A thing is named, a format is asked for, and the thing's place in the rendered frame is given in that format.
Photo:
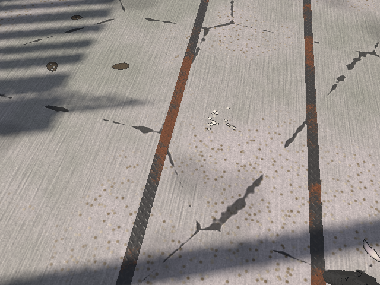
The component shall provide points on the robot right hand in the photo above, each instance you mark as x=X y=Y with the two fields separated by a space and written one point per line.
x=339 y=277

